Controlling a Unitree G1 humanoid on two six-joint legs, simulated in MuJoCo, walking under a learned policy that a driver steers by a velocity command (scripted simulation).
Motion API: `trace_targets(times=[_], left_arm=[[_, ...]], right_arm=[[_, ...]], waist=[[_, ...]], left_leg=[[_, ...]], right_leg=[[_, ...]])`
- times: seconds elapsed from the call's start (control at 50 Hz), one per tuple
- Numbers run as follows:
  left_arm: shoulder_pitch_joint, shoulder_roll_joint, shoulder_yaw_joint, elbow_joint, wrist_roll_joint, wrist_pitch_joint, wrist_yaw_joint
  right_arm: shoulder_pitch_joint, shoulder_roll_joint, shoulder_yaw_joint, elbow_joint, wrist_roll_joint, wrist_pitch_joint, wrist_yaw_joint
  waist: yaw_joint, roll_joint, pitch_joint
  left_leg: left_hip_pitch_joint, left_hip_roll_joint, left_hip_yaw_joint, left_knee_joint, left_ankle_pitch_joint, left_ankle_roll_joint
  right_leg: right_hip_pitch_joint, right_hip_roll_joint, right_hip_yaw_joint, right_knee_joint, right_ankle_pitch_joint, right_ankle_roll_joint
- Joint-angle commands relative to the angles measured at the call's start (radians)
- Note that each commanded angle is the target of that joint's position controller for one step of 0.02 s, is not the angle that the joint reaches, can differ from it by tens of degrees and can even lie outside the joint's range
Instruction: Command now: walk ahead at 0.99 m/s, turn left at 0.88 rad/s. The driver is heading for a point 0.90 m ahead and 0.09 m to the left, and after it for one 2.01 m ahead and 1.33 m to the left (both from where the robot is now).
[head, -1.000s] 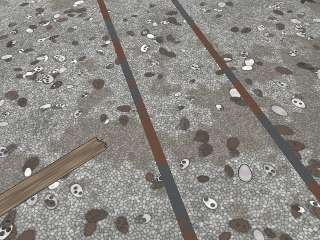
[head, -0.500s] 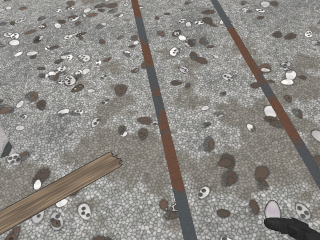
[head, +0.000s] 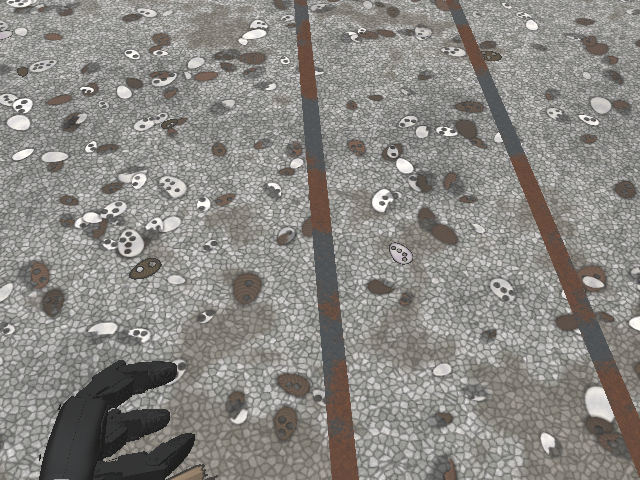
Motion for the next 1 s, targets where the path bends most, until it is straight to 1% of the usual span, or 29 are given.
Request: trace_targets(times=[0.02,0.06,0.08,0.1,0.12,0.14,0.16,0.18,0.2,0.24,0.28,0.32,0.42,0.46,0.5,0.52,0.54,0.56,0.58,0.6,0.62,0.64,0.66,0.68,0.72,0.78,0.88,0.94,1.0], left_arm=[[-0.047,0.143,0.054,-0.088,-0.031,-0.006,0.006],[0.179,0.206,0.093,-0.052,-0.037,-0.011,0.012],[0.430,0.233,0.101,-0.021,-0.031,-0.003,0.023],[0.547,0.339,0.121,0.021,0.013,0.009,0.013],[0.522,0.260,0.109,0.018,0.011,0.011,-0.004],[0.453,0.171,0.092,0.002,0.006,0.021,0.004],[0.422,0.151,0.085,0.018,0.012,0.034,0.007],[0.398,0.142,0.083,0.039,0.024,0.042,0.005],[0.363,0.120,0.076,0.055,0.035,0.039,0.006],[0.321,0.073,0.068,0.082,0.015,0.035,-0.005],[0.305,0.089,0.076,0.100,-0.001,0.031,-0.008],[0.280,0.121,0.083,0.104,0.009,0.030,-0.003],[0.396,0.188,0.090,0.144,0.011,0.031,0.003],[0.434,0.231,0.093,0.162,0.005,0.040,0.000],[0.462,0.288,0.099,0.173,0.001,0.056,0.009],[0.459,0.310,0.101,0.178,0.003,0.067,0.013],[0.440,0.309,0.095,0.185,0.003,0.078,0.018],[0.411,0.288,0.081,0.179,-0.002,0.079,0.027],[0.578,0.062,0.023,0.146,0.011,0.060,0.008],[0.560,0.118,0.020,0.155,-0.060,0.016,0.004],[0.380,0.176,0.043,0.113,-0.100,0.007,0.009],[0.322,0.141,0.034,0.083,-0.093,0.004,0.014],[0.314,0.121,0.035,0.095,-0.064,0.016,0.017],[0.374,0.115,0.042,0.117,-0.054,0.040,0.012],[0.444,0.088,0.048,0.153,-0.056,0.087,-0.001],[0.362,0.060,0.044,0.135,-0.051,0.116,-0.006],[0.189,0.062,0.038,0.074,-0.034,0.092,-0.035],[0.045,0.020,0.020,-0.005,-0.023,0.062,-0.069],[0.102,0.094,0.049,-0.041,-0.030,0.066,-0.078]], right_arm=[[-0.056,-0.173,-0.047,-0.076,0.014,-0.004,-0.019],[-0.069,-0.175,-0.048,-0.083,-0.014,0.016,-0.012],[-0.118,-0.132,-0.027,-0.120,-0.048,0.021,-0.002],[0.083,0.025,0.017,-0.163,-0.006,0.006,0.012],[0.054,-0.050,0.023,-0.169,0.042,0.006,0.003],[-0.088,-0.132,0.003,-0.177,0.036,0.015,-0.004],[-0.181,-0.155,-0.004,-0.192,0.008,0.020,-0.005],[-0.254,-0.147,-0.007,-0.216,-0.016,0.020,0.002],[-0.252,-0.130,-0.013,-0.230,-0.010,0.029,0.013],[-0.249,-0.089,-0.011,-0.245,0.016,0.059,0.022],[-0.276,-0.068,-0.005,-0.272,0.005,0.075,0.027],[-0.300,-0.075,-0.003,-0.288,-0.005,0.075,0.034],[-0.488,-0.089,0.003,-0.329,-0.014,0.051,0.067],[-0.533,-0.095,0.003,-0.346,-0.008,0.035,0.082],[-0.526,-0.147,-0.021,-0.362,-0.006,0.031,0.083],[-0.443,-0.187,-0.042,-0.355,-0.005,0.035,0.080],[-0.234,-0.245,-0.075,-0.301,-0.005,0.044,0.067],[-0.001,-0.299,-0.108,-0.231,-0.003,0.056,0.043],[-0.026,-0.387,-0.103,-0.207,-0.028,0.044,0.031],[0.036,-0.299,-0.084,-0.217,-0.043,0.023,0.037],[0.012,-0.232,-0.067,-0.188,-0.053,0.003,0.045],[-0.052,-0.222,-0.063,-0.170,-0.045,-0.012,0.048],[-0.137,-0.177,-0.051,-0.167,-0.050,-0.023,0.050],[-0.193,-0.122,-0.038,-0.166,-0.070,-0.032,0.052],[-0.223,-0.078,-0.033,-0.143,-0.060,-0.045,0.053],[-0.214,-0.104,-0.041,-0.107,-0.054,-0.057,0.040],[-0.165,-0.120,-0.031,-0.082,-0.066,-0.061,0.001],[-0.017,-0.167,-0.027,-0.021,-0.044,-0.038,-0.019],[-0.017,-0.260,-0.038,0.012,-0.040,0.003,-0.043]], waist=[[0.082,0.130,0.080],[0.208,0.146,-0.074],[0.328,0.140,-0.272],[0.218,-0.351,-0.507],[0.228,-0.442,-0.482],[0.264,-0.286,-0.279],[0.261,-0.093,-0.165],[0.243,-0.007,-0.076],[0.196,-0.035,-0.039],[0.154,-0.068,0.007],[0.131,-0.046,0.053],[0.111,-0.025,0.090],[0.176,0.069,0.178],[0.168,0.049,0.188],[0.114,-0.042,0.122],[0.047,-0.096,0.055],[-0.068,-0.121,-0.055],[-0.186,-0.083,-0.148],[0.025,0.295,-0.257],[-0.040,0.223,-0.489],[-0.061,0.116,-0.273],[-0.007,0.045,-0.116],[0.049,-0.004,-0.042],[0.108,0.025,-0.011],[0.151,0.074,0.007],[0.141,0.056,0.093],[0.096,0.032,0.165],[0.069,0.014,0.180],[0.190,0.144,0.084]], left_leg=[[-0.265,0.187,-0.207,-0.057,0.174,0.106],[-0.173,0.159,-0.181,0.226,0.500,0.060],[-0.316,0.128,-0.128,0.529,0.488,0.027],[-0.680,-0.003,-0.010,0.950,-0.074,-0.023],[-0.839,0.095,0.019,1.111,-0.116,-0.011],[-0.911,0.134,0.068,1.147,-0.038,-0.011],[-0.897,0.174,0.099,1.122,0.013,-0.013],[-0.859,0.209,0.111,1.063,0.046,-0.010],[-0.802,0.248,0.099,1.018,0.069,-0.009],[-0.784,0.287,0.111,0.981,0.054,-0.006],[-0.827,0.308,0.122,0.957,0.110,-0.011],[-0.844,0.313,0.124,0.887,0.220,-0.027],[-0.763,0.243,0.233,0.531,0.459,0.010],[-0.682,0.181,0.294,0.413,0.427,0.045],[-0.592,0.085,0.365,0.385,0.291,0.079],[-0.488,0.051,0.371,0.371,0.217,0.106],[-0.216,0.035,0.353,0.321,0.218,0.140],[0.160,0.089,0.240,0.256,0.277,0.158],[0.510,0.362,-0.242,0.238,0.079,0.224],[0.537,0.484,-0.606,0.011,-0.264,0.274],[0.371,0.462,-0.500,-0.078,-0.226,0.219],[0.184,0.447,-0.376,-0.106,-0.146,0.194],[0.032,0.416,-0.264,-0.115,-0.068,0.159],[-0.080,0.379,-0.148,-0.125,0.006,0.129],[-0.179,0.340,0.020,-0.163,0.142,0.078],[-0.223,0.303,0.218,-0.220,0.333,0.008],[-0.159,0.243,0.432,-0.263,0.610,-0.060],[-0.055,0.291,0.427,-0.232,0.907,-0.049],[0.148,0.374,0.369,-0.074,1.395,0.006]], right_leg=[[0.323,0.052,-0.024,-0.087,-0.031,0.005],[0.527,0.058,-0.052,-0.060,-0.184,-0.048],[0.859,-0.063,0.029,0.050,-0.310,-0.096],[1.269,-0.363,0.623,-0.122,-0.741,-0.285],[1.242,-0.402,0.868,-0.266,-1.067,-0.275],[1.097,-0.347,0.678,-0.285,-0.960,-0.226],[0.956,-0.304,0.486,-0.267,-0.734,-0.195],[0.809,-0.264,0.345,-0.273,-0.536,-0.189],[0.705,-0.237,0.251,-0.291,-0.449,-0.186],[0.618,-0.209,0.108,-0.332,-0.386,-0.176],[0.575,-0.218,0.006,-0.368,-0.289,-0.184],[0.543,-0.210,-0.106,-0.400,-0.214,-0.182],[0.585,-0.176,-0.296,-0.472,-0.103,-0.151],[0.652,-0.194,-0.334,-0.461,0.165,-0.154],[0.777,-0.221,-0.349,-0.323,0.714,-0.164],[0.811,-0.238,-0.346,-0.172,0.909,-0.169],[0.736,-0.241,-0.335,0.046,0.975,-0.170],[0.489,-0.191,-0.326,0.369,0.749,-0.144],[0.061,0.013,-0.243,0.823,-0.634,-0.110],[-0.009,0.073,0.040,0.949,-0.660,-0.149],[-0.088,0.041,0.038,0.953,-0.582,-0.152],[-0.102,-0.006,0.032,0.875,-0.496,-0.154],[-0.061,-0.055,0.026,0.819,-0.425,-0.144],[0.005,-0.094,0.036,0.790,-0.353,-0.138],[0.062,-0.130,0.033,0.755,-0.299,-0.123],[-0.039,-0.130,0.025,0.688,-0.191,-0.102],[-0.080,-0.045,-0.127,0.373,0.094,-0.111],[-0.014,0.044,-0.215,0.131,0.068,-0.152],[0.114,0.135,-0.256,0.046,-0.120,-0.195]])
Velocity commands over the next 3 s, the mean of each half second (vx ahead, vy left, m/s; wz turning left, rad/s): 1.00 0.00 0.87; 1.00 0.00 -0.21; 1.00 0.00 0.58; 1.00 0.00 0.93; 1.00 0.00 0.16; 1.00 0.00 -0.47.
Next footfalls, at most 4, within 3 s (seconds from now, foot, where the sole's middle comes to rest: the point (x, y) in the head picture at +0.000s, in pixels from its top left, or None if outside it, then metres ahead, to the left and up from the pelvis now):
0.08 right None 0.30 -0.17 -0.77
0.56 left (176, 443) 0.60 0.23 -0.77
1.06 right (175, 254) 1.12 0.25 -0.77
1.54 left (47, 184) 1.42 0.62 -0.77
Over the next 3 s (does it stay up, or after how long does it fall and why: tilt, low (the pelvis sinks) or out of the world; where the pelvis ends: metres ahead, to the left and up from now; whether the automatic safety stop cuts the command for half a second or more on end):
stays up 1.98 1.52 -0.02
